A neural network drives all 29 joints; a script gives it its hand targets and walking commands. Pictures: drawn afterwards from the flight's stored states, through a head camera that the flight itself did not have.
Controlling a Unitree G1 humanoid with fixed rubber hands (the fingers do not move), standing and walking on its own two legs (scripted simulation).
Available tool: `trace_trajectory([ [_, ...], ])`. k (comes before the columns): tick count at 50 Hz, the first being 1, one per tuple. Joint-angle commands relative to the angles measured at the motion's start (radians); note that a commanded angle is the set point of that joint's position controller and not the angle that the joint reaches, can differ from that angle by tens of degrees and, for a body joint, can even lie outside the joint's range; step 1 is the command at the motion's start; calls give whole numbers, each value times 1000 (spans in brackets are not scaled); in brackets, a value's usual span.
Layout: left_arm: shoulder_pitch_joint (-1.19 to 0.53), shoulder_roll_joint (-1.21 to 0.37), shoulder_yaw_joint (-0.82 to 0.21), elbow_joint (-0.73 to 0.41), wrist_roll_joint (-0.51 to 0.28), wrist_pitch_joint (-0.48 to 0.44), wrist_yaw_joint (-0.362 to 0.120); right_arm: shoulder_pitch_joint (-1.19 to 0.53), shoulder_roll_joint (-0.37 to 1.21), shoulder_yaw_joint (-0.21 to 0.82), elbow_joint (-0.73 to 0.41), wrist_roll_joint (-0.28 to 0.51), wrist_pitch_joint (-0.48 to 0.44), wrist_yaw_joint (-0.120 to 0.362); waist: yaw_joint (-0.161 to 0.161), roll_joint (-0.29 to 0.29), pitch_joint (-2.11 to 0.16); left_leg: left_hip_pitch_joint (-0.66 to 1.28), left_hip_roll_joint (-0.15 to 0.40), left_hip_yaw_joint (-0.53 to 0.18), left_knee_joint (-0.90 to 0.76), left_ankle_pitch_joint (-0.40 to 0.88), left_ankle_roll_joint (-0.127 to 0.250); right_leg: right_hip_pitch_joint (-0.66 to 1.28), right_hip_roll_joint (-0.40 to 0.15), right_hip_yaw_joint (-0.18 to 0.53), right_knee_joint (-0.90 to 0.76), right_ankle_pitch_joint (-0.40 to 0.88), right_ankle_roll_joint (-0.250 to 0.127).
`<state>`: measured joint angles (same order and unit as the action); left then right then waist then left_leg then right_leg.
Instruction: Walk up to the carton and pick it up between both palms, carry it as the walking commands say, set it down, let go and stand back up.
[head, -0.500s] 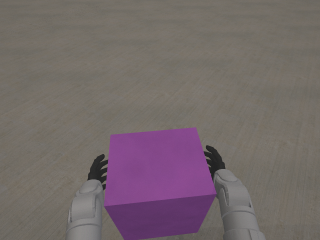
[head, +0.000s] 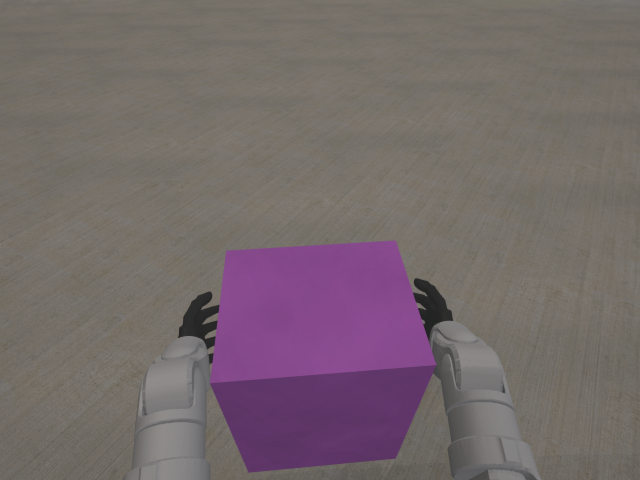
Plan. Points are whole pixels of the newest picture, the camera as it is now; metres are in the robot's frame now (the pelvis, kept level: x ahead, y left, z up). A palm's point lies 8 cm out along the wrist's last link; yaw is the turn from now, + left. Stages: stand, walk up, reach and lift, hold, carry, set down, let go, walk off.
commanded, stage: reach and lift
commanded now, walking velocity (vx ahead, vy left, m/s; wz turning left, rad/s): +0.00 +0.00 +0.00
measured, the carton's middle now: (317, 363) +0.30 +0.01 -0.02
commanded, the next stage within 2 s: hold in 1.02 s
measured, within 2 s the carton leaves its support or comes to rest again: neither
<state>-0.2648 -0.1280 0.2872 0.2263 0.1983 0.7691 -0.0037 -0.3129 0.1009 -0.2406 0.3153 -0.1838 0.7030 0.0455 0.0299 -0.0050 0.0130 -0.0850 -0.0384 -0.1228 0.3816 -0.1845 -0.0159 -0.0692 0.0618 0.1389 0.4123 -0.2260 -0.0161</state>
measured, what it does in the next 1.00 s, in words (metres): stands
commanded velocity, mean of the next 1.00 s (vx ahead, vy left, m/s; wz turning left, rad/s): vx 0.00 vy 0.00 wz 0.00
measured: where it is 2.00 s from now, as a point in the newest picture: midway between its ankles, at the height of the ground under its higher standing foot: outside the picture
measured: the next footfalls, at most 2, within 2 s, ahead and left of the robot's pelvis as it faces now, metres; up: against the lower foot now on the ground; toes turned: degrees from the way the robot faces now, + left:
none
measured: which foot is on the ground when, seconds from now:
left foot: down 0.00-1.00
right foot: down 0.00-1.00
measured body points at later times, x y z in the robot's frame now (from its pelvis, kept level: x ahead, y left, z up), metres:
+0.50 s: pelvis +0.02 +0.02 +0.00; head -0.02 +0.02 +0.45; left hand +0.31 +0.17 +0.03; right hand +0.30 -0.15 +0.04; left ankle +0.02 +0.13 -0.74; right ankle +0.01 -0.11 -0.74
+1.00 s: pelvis +0.00 +0.00 +0.00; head -0.04 +0.00 +0.45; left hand +0.29 +0.16 +0.03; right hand +0.29 -0.16 +0.04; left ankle +0.02 +0.13 -0.74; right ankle +0.01 -0.11 -0.74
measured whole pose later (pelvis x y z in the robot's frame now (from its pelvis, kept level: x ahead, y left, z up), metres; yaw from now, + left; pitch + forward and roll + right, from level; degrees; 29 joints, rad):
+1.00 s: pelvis +0.00 +0.00 +0.00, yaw +0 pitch -7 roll +0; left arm -0.17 -0.13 0.23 0.13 0.17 0.77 -0.01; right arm -0.19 0.13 -0.22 0.15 -0.17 0.74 0.03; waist 0.00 0.00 0.01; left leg -0.07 -0.04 -0.12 0.37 -0.18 -0.01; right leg -0.05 0.06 0.14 0.40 -0.22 -0.02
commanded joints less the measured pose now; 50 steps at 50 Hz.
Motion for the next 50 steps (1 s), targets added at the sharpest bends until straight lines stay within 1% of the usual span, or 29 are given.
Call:
trace_trajectory([
  [1, -634, -891, -656, -78, -220, -42, -224, -609, 913, 612, -110, 214, -28, 204, -5, -7, -272, 114, -48, 75, -21, 89, 6, -30, 0, -15, -98, 82, 15],
  [4, -636, -898, -672, -95, -228, -45, -222, -584, 916, 615, -110, 223, -24, 206, -12, 1, -304, 119, -44, 67, -19, 141, 2, -14, 7, -21, -87, 149, 13],
  [6, -617, -904, -672, -93, -228, -44, -220, -574, 911, 619, -118, 223, -19, 205, -16, -4, -310, 129, -44, 64, -19, 161, 0, -11, 10, -23, -86, 172, 13],
  [7, -601, -907, -670, -91, -224, -43, -218, -568, 908, 621, -127, 223, -17, 206, -17, 4, -310, 129, -46, 63, -21, 170, 0, -10, 11, -25, -87, 183, 12],
  [10, -580, -907, -663, -79, -218, -36, -213, -538, 886, 607, -118, 214, -8, 207, -26, 0, -282, 138, -43, 59, -32, 164, -1, -21, 17, -31, -93, 175, 9],
  [11, -569, -912, -665, -80, -219, -35, -212, -539, 876, 608, -131, 214, -9, 208, -31, 1, -275, 139, -43, 56, -35, 165, -2, -23, 19, -35, -93, 174, 7],
  [12, -558, -915, -666, -82, -219, -35, -210, -528, 878, 611, -132, 214, -6, 208, -28, -4, -278, 147, -43, 55, -35, 180, 0, -22, 22, -35, -93, 185, 6],
  [14, -550, -915, -674, -102, -224, -33, -207, -509, 868, 610, -145, 215, -4, 210, -36, 1, -277, 160, -41, 50, -39, 199, -2, -21, 24, -36, -94, 203, 4],
  [16, -532, -914, -681, -112, -226, -31, -203, -484, 857, 614, -155, 214, 0, 211, -39, 0, -279, 168, -38, 46, -41, 236, -4, -14, 30, -41, -92, 235, 3],
  [19, -511, -917, -702, -145, -233, -30, -194, -465, 845, 621, -191, 218, -2, 209, -40, 15, -291, 181, -37, 38, -41, 282, -7, -6, 35, -41, -88, 264, -1],
  [20, -498, -919, -705, -150, -231, -28, -192, -453, 841, 623, -195, 219, 0, 209, -41, 26, -286, 191, -37, 38, -41, 287, -7, -14, 35, -39, -90, 262, -3],
  [22, -481, -919, -712, -165, -233, -28, -187, -455, 831, 632, -225, 224, -1, 208, -41, 29, -293, 197, -37, 36, -39, 302, -7, -9, 36, -40, -88, 265, -4],
  [23, -476, -916, -718, -171, -237, -27, -186, -438, 827, 632, -223, 222, 1, 205, -47, 24, -291, 201, -36, 34, -38, 308, -5, -15, 37, -40, -87, 266, -4],
  [24, -475, -912, -724, -187, -239, -29, -185, -438, 826, 637, -239, 225, -1, 205, -44, 33, -296, 201, -34, 31, -38, 322, -6, -8, 37, -40, -84, 275, -5],
  [25, -463, -909, -721, -179, -237, -28, -183, -428, 820, 639, -243, 223, 0, 203, -45, 23, -291, 200, -35, 31, -39, 320, -5, -9, 38, -41, -86, 273, -4],
  [26, -449, -911, -731, -194, -241, -28, -182, -421, 822, 649, -260, 226, 0, 201, -45, 31, -305, 204, -37, 33, -36, 329, -5, -1, 36, -39, -84, 286, -4],
  [29, -432, -896, -738, -215, -244, -30, -180, -391, 815, 656, -272, 223, 2, 195, -50, 20, -302, 214, -35, 28, -37, 348, -4, -2, 39, -39, -85, 299, -2],
  [33, -397, -864, -725, -213, -234, -29, -179, -374, 813, 663, -290, 218, 8, 184, -46, 5, -273, 193, -43, 36, -42, 306, 3, 5, 34, -39, -88, 298, 5],
  [34, -400, -851, -718, -214, -230, -29, -181, -371, 818, 662, -284, 216, 12, 182, -45, -6, -257, 184, -46, 37, -45, 276, 6, 0, 31, -38, -94, 279, 8],
  [36, -405, -830, -711, -213, -224, -29, -182, -365, 814, 657, -274, 211, 15, 177, -43, 3, -234, 171, -49, 43, -49, 238, 7, -1, 27, -36, -98, 255, 9],
  [37, -407, -817, -703, -212, -221, -29, -184, -362, 816, 656, -269, 209, 17, 177, -41, -2, -221, 161, -52, 47, -52, 213, 9, -6, 24, -38, -102, 234, 10],
  [38, -418, -809, -697, -212, -221, -31, -186, -382, 824, 659, -268, 211, 18, 175, -35, -18, -216, 155, -53, 49, -52, 186, 12, -11, 22, -36, -103, 211, 14],
  [39, -422, -808, -693, -207, -221, -33, -187, -382, 829, 661, -262, 210, 20, 173, -37, -26, -205, 150, -54, 52, -51, 169, 15, -18, 20, -36, -106, 194, 15],
  [40, -431, -803, -694, -217, -222, -35, -189, -388, 830, 662, -267, 210, 17, 173, -35, -17, -214, 146, -55, 55, -48, 156, 15, -12, 17, -33, -103, 186, 16],
  [43, -453, -794, -698, -218, -224, -39, -197, -399, 849, 675, -260, 218, 16, 168, -26, -19, -226, 132, -58, 61, -40, 127, 18, -8, 9, -28, -102, 161, 21],
  [44, -463, -788, -701, -228, -226, -43, -200, -402, 857, 676, -259, 220, 15, 166, -24, -32, -240, 136, -57, 62, -36, 132, 19, -8, 8, -27, -101, 167, 24],
  [46, -459, -791, -699, -215, -226, -43, -205, -420, 863, 683, -267, 227, 15, 162, -18, -34, -250, 134, -57, 65, -31, 130, 20, -6, 5, -24, -101, 165, 28],
  [48, -471, -779, -697, -216, -229, -44, -208, -412, 868, 676, -246, 223, 17, 157, -24, -37, -240, 129, -57, 68, -30, 107, 22, -17, 0, -22, -103, 142, 29],
  [50, -487, -785, -700, -205, -231, -43, -213, -417, 867, 667, -231, 222, 16, 156, -28, -27, -231, 123, -57, 68, -29, 93, 20, -23, 1, -25, -103, 125, 27],
])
